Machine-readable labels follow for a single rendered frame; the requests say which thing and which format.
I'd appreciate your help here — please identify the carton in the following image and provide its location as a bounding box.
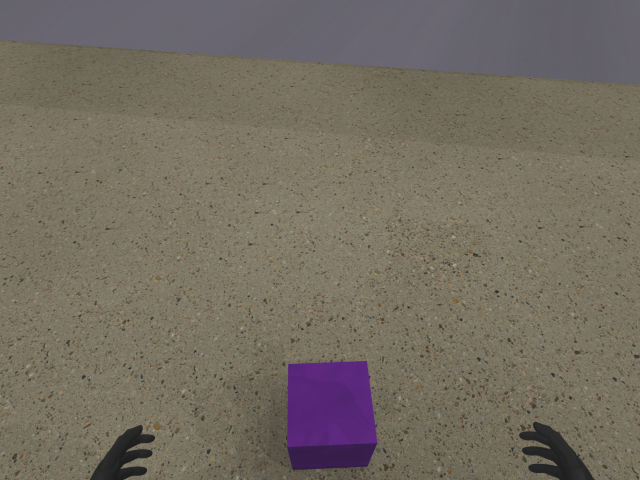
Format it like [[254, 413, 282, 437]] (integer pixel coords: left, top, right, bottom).
[[287, 361, 377, 470]]

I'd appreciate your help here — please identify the left robot hand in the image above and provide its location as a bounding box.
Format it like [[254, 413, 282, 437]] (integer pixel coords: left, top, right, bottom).
[[90, 425, 155, 480]]

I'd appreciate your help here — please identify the right robot hand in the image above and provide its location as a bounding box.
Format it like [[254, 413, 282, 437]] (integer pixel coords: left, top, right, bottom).
[[519, 422, 594, 480]]

